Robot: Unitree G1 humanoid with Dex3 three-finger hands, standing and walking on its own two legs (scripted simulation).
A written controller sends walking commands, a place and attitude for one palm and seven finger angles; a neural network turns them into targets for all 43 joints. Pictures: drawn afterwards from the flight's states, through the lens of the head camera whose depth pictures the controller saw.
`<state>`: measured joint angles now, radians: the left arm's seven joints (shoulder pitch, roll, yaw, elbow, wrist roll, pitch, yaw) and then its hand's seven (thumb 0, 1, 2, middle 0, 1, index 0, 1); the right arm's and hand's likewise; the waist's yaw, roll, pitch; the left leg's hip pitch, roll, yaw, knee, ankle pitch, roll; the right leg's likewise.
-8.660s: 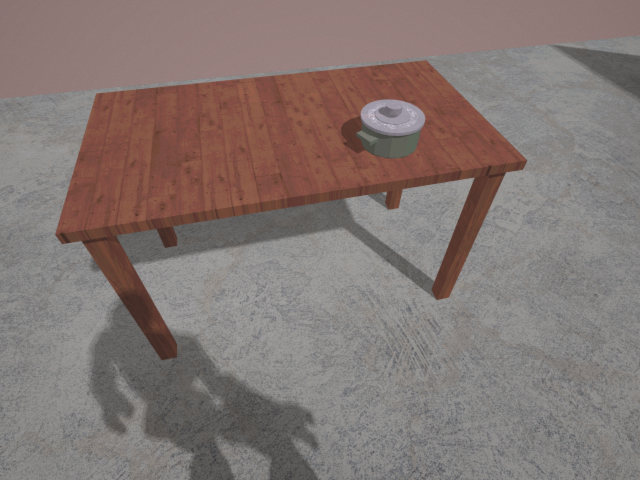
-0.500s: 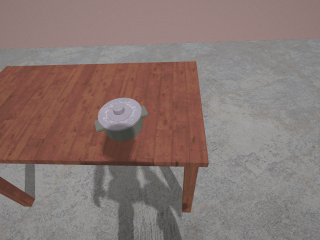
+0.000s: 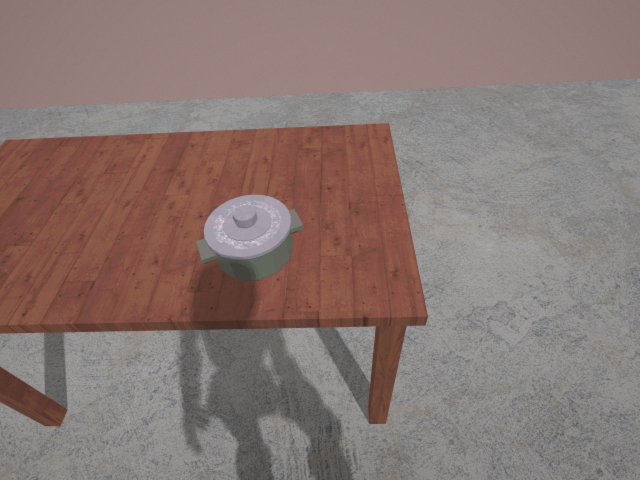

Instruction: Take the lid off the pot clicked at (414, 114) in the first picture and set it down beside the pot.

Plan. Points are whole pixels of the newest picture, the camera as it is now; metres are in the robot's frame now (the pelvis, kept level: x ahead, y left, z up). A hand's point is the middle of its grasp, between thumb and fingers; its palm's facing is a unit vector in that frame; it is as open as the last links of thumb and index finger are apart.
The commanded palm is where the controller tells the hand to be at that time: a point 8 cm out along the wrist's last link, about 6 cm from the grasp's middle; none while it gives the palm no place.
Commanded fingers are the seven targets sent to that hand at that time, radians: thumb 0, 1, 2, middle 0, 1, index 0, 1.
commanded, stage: look again from close up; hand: left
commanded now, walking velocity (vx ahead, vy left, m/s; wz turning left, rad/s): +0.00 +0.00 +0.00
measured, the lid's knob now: (245, 216) +0.55 +0.18 -0.01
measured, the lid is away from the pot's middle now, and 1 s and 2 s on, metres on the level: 0.00 0.00 0.00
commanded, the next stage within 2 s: shuffle to correct the standing spot in 1.14 s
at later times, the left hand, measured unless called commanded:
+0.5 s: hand out of the picture -0.01 +0.22 -0.18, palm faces +0.03 -0.99 -0.17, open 7.3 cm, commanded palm none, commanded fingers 0.00 0.90 0.90 -0.20 -0.30 -0.20 -0.30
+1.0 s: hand out of the picture -0.02 +0.24 -0.18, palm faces +0.02 -0.99 -0.14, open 7.3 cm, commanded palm none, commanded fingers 0.00 0.90 0.90 -0.20 -0.30 -0.20 -0.30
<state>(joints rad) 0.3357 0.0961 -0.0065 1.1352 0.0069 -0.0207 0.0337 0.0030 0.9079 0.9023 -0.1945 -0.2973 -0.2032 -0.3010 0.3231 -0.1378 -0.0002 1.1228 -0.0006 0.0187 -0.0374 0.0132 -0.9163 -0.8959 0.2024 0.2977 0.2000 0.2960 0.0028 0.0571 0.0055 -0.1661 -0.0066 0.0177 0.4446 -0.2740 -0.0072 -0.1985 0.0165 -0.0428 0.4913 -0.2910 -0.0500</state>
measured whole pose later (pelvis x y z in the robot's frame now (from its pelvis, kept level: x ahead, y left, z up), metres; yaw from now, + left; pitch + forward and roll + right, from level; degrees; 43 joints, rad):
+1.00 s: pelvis +0.00 +0.08 +0.00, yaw -1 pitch -1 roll -1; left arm 0.34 0.15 -0.01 1.09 0.01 0.00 0.04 0.00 0.91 0.90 -0.19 -0.30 -0.20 -0.30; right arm 0.29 -0.14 0.01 1.12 0.00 -0.02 -0.03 0.01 -0.91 -0.90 0.20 0.30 0.20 0.30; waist 0.01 -0.04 0.02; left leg -0.15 -0.08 0.06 0.45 -0.28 0.10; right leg -0.16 -0.06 0.00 0.45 -0.26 0.06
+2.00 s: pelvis +0.05 +0.04 +0.00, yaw +2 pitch +0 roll -1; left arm 0.32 0.14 0.01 1.07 0.01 -0.01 0.05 0.01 0.92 0.90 -0.20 -0.30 -0.21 -0.30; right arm 0.22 -0.16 -0.03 1.09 0.00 -0.01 -0.05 0.01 -0.92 -0.90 0.20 0.30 0.20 0.30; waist 0.03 -0.02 0.02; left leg -0.12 -0.02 0.03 0.50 -0.34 0.04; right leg -0.13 -0.02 -0.07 0.52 -0.31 0.00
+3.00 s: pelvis +0.00 +0.05 +0.00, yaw +0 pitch -1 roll +0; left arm 0.34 0.13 -0.03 1.08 0.01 0.00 0.04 0.00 0.91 0.90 -0.20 -0.30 -0.20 -0.30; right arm 0.31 -0.13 0.01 1.12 0.00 -0.02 -0.03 0.01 -0.92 -0.90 0.20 0.30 0.20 0.30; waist 0.01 0.00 0.02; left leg -0.15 -0.04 0.07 0.47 -0.31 0.06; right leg -0.19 -0.03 -0.03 0.50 -0.29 0.01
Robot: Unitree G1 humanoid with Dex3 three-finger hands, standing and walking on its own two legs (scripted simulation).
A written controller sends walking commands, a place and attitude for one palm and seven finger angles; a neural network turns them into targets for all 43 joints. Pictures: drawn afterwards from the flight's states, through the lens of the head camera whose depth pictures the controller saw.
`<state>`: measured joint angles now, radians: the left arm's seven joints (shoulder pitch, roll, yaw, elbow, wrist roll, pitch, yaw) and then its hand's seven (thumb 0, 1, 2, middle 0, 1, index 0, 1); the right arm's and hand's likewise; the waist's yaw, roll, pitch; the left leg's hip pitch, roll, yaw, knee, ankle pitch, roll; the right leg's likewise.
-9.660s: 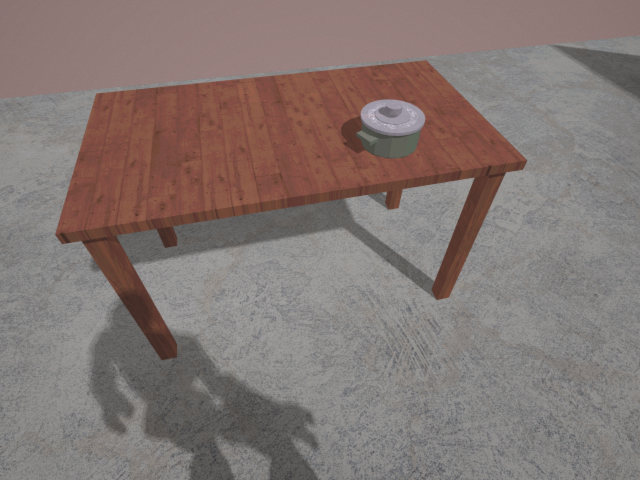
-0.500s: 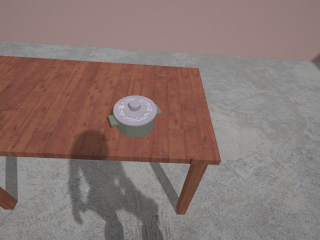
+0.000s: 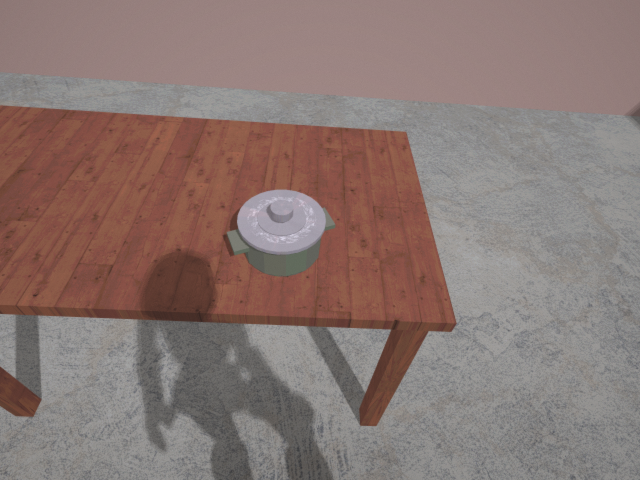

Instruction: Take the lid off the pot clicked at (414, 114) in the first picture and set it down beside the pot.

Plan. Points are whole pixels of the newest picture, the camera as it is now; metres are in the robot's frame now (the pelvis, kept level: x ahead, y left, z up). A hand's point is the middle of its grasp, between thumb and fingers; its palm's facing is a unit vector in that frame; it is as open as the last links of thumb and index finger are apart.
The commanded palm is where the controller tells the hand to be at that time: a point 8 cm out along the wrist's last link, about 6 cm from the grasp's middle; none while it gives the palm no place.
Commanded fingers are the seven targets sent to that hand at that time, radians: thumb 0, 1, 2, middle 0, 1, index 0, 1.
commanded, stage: look again from close up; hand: left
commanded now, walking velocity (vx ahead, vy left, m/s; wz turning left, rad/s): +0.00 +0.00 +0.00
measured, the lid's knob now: (281, 210) +0.56 +0.11 -0.01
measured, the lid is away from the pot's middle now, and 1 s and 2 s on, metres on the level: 0.00 0.00 0.00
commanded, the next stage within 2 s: shuffle to correct the standing spot in 0.14 s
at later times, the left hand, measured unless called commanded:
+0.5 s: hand out of the picture -0.01 +0.15 -0.19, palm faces +0.01 -0.99 -0.15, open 7.3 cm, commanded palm none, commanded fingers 0.00 0.90 0.90 -0.20 -0.30 -0.20 -0.30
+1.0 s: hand out of the picture +0.04 +0.12 -0.18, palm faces +0.12 -0.98 -0.16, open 7.3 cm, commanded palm none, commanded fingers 0.00 0.90 0.90 -0.20 -0.30 -0.20 -0.30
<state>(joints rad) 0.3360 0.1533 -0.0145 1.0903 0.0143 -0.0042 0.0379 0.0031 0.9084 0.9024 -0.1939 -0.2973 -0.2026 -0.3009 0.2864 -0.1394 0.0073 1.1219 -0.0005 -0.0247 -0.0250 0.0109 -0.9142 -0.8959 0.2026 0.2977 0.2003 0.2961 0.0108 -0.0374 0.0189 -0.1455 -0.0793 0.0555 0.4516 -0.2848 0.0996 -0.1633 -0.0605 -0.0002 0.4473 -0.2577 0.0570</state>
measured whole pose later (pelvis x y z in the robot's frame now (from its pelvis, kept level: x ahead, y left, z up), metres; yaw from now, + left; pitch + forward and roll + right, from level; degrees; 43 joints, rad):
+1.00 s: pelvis +0.06 -0.04 +0.00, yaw +3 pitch +0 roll -1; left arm 0.32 0.14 0.01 1.07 0.01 -0.01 0.05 0.01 0.92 0.90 -0.20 -0.30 -0.21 -0.30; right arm 0.22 -0.16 -0.03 1.09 0.00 -0.01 -0.05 0.01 -0.92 -0.90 0.20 0.30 0.20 0.30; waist 0.03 -0.02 0.02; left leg -0.12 -0.02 0.03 0.50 -0.34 0.04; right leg -0.13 -0.02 -0.07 0.52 -0.31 0.00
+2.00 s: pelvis +0.01 -0.03 +0.00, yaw +0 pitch -1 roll +0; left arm 0.34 0.13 -0.03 1.08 0.01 0.00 0.04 0.00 0.91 0.90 -0.20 -0.30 -0.20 -0.30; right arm 0.31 -0.13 0.01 1.12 0.00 -0.02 -0.03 0.01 -0.92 -0.90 0.20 0.30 0.20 0.30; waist 0.01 0.00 0.02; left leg -0.15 -0.04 0.07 0.47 -0.31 0.06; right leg -0.19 -0.03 -0.03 0.50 -0.29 0.01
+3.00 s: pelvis -0.02 -0.05 +0.00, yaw +3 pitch -2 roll +0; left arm 0.48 0.19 0.04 0.27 -0.02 -0.06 0.07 0.01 0.91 0.90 -0.75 -0.90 -0.76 -0.91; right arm 0.15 -0.25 -0.03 0.57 0.03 -0.18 -0.03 0.02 -0.91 -0.90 0.20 0.30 0.20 0.30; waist 0.04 -0.02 0.00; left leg -0.22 -0.02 0.02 0.54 -0.29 0.03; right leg -0.23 -0.01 -0.08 0.53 -0.27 -0.02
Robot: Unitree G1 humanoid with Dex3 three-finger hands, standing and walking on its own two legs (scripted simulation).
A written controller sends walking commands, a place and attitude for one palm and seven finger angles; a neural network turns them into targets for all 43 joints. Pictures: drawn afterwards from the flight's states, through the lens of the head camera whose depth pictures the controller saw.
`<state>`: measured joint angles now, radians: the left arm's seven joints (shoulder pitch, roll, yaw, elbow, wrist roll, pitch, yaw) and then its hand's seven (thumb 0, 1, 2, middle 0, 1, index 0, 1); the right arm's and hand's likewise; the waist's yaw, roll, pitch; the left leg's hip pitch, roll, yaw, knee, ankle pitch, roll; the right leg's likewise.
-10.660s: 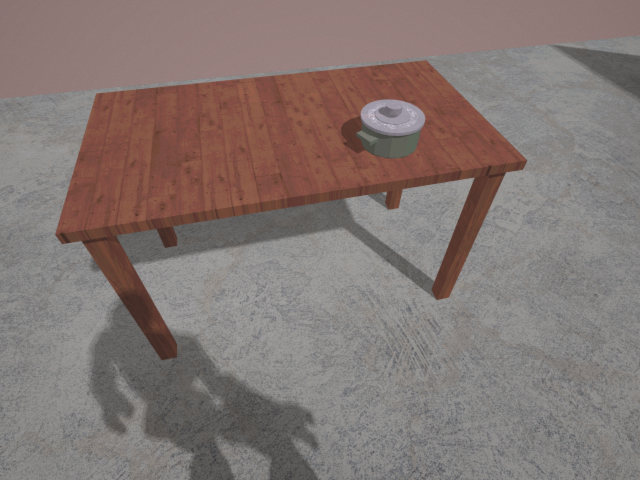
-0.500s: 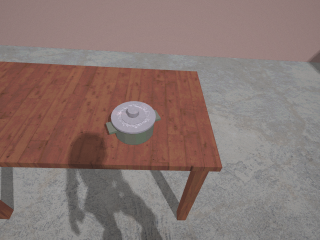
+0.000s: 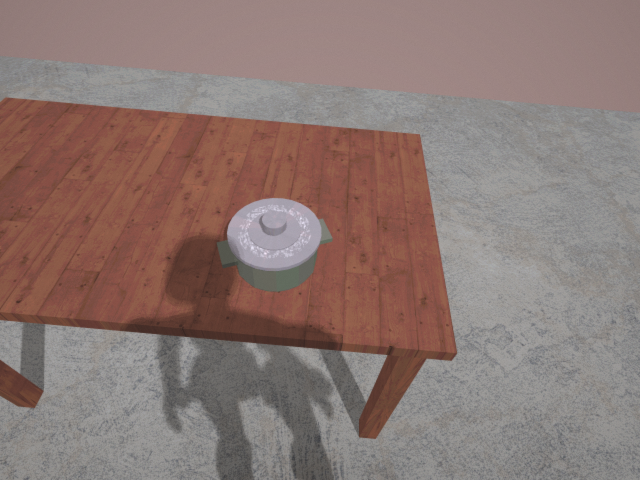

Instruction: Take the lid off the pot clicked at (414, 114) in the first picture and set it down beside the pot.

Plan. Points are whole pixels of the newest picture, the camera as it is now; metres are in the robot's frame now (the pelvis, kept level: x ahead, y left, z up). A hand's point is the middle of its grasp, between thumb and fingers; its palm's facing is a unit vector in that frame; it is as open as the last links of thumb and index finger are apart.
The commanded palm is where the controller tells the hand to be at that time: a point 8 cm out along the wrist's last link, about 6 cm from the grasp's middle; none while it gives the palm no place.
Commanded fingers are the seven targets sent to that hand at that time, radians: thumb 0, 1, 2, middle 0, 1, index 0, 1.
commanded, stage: come to a stop and stand still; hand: left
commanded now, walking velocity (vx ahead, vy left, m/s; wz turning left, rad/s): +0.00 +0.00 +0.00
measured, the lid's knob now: (274, 222) +0.51 +0.12 -0.01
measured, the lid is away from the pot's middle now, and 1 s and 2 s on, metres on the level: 0.00 0.00 0.00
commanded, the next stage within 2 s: look again from close up in 0.72 s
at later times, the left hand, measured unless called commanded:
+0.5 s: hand out of the picture -0.01 +0.21 -0.17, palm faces -0.03 -0.97 -0.23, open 7.3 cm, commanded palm none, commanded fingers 0.00 0.90 0.90 -0.20 -0.30 -0.20 -0.30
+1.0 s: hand out of the picture -0.06 +0.17 -0.18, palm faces -0.01 -0.99 -0.16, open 7.3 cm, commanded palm none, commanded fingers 0.00 0.90 0.90 -0.20 -0.30 -0.20 -0.30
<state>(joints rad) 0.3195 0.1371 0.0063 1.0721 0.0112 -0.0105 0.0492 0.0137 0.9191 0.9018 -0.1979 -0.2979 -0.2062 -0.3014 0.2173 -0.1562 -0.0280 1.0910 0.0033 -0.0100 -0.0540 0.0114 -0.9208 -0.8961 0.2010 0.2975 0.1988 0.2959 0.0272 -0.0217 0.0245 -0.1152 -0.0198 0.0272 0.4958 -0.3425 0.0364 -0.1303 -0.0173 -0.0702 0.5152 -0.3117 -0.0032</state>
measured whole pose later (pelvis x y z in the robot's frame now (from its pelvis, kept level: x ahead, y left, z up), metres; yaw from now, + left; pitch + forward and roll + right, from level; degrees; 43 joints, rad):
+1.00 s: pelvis -0.05 +0.01 +0.00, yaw -2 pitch -1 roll +0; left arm 0.34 0.13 -0.03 1.08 0.01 0.00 0.04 0.00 0.91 0.90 -0.20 -0.30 -0.20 -0.30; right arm 0.31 -0.13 0.01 1.12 0.00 -0.02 -0.03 0.01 -0.92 -0.90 0.20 0.30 0.20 0.30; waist 0.01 0.00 0.02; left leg -0.15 -0.04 0.07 0.47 -0.31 0.06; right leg -0.19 -0.03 -0.03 0.50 -0.29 0.01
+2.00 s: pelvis -0.08 -0.01 +0.00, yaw +0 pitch -2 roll +0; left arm 0.48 0.19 0.04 0.27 -0.02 -0.06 0.07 0.01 0.91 0.90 -0.75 -0.90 -0.76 -0.91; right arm 0.15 -0.25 -0.03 0.57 0.03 -0.18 -0.03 0.02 -0.91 -0.90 0.20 0.30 0.20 0.30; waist 0.04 -0.02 0.00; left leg -0.22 -0.02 0.02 0.54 -0.29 0.03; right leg -0.23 -0.01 -0.08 0.53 -0.27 -0.02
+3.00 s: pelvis -0.04 -0.01 +0.00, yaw +0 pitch -2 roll +0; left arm 0.64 0.26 0.14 -0.27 -0.01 -0.08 0.09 0.01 0.90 0.90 -1.29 -1.50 -1.30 -1.50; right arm 0.19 -0.19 0.01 0.60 0.00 -0.17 -0.05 0.02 -0.90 -0.90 0.20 0.30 0.20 0.30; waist 0.07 0.06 0.00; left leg -0.12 -0.03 0.01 0.46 -0.30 0.03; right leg -0.12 -0.01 -0.08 0.45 -0.28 -0.01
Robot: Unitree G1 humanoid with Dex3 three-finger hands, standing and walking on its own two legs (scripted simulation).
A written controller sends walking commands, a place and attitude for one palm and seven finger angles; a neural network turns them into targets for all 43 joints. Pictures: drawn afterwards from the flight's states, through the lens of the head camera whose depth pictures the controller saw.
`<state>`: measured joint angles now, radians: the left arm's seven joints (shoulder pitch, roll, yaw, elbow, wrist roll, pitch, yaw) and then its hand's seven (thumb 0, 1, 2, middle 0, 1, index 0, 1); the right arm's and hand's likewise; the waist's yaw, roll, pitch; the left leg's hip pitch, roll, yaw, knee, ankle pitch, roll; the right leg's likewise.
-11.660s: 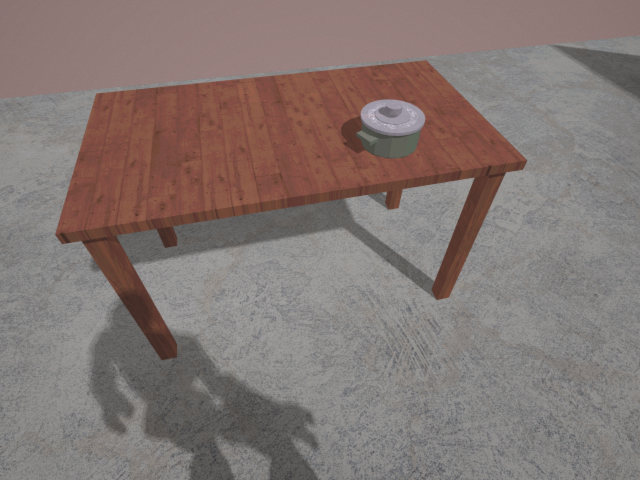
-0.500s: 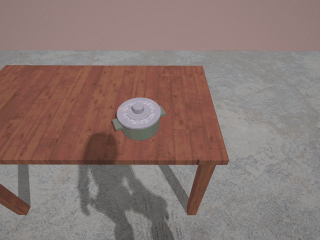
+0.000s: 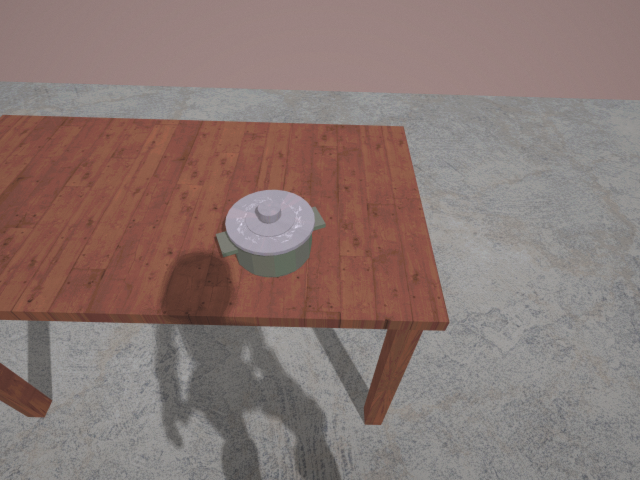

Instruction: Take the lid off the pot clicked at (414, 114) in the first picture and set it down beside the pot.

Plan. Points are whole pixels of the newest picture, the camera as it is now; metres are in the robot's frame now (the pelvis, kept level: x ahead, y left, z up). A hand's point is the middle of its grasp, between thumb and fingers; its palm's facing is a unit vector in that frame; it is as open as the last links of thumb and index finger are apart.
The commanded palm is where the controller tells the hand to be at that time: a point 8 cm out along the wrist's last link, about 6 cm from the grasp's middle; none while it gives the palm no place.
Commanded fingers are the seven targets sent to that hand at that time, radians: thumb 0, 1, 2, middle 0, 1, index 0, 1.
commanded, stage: look again from close up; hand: left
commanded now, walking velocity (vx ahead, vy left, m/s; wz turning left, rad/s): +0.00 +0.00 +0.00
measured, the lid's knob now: (269, 211) +0.55 +0.13 -0.01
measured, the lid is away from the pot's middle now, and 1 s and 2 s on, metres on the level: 0.00 0.00 0.00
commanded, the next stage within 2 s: lift the closed hand beside the body in 0.48 s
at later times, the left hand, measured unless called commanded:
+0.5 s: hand out of the picture -0.01 +0.15 -0.17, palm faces +0.03 -0.99 -0.16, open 7.3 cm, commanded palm none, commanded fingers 0.00 0.90 0.90 -0.20 -0.30 -0.20 -0.30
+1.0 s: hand out of the picture +0.09 +0.18 -0.08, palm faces +0.23 -0.95 -0.22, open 4.3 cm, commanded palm +0.06 +0.23 -0.05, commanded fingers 0.00 0.90 0.90 -1.17 -1.36 -1.17 -1.36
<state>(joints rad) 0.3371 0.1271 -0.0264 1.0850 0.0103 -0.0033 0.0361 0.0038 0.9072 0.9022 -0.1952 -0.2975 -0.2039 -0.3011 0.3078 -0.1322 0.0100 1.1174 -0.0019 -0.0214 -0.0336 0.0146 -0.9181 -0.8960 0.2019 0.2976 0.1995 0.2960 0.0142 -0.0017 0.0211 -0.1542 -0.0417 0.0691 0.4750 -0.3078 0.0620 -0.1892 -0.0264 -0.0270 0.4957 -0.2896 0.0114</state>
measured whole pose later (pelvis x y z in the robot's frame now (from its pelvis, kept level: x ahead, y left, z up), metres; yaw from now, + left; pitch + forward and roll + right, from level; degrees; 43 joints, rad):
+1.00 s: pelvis -0.03 -0.02 +0.00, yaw +2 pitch -2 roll +0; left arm 0.48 0.19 0.04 0.27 -0.02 -0.06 0.07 0.01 0.91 0.90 -0.75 -0.90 -0.76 -0.91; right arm 0.15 -0.25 -0.03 0.57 0.03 -0.18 -0.03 0.02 -0.91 -0.90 0.20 0.30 0.20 0.30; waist 0.04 -0.02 0.00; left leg -0.22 -0.02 0.02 0.54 -0.29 0.03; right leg -0.23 -0.01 -0.08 0.53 -0.27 -0.02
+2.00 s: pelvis +0.00 -0.02 +0.00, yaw +3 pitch -2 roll +0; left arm 0.64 0.26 0.14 -0.27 -0.01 -0.08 0.09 0.01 0.90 0.90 -1.29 -1.50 -1.30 -1.50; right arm 0.19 -0.19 0.01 0.60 0.00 -0.17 -0.05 0.02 -0.90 -0.90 0.20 0.30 0.20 0.30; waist 0.07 0.06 0.00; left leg -0.12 -0.03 0.01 0.46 -0.30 0.03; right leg -0.12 -0.01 -0.08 0.45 -0.28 -0.01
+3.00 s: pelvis -0.03 -0.02 +0.01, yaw +2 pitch -1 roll +0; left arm 0.12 0.57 -0.01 -0.01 0.85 -0.05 -0.12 0.00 -0.03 1.21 -0.90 -0.35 -0.91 -0.35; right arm 0.15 -0.27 0.00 0.61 0.04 0.10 -0.02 0.01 -0.91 -0.90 0.20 0.30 0.20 0.30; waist 0.06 0.12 0.02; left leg -0.18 -0.03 0.02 0.42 -0.22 0.04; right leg -0.19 -0.01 -0.08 0.41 -0.21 -0.01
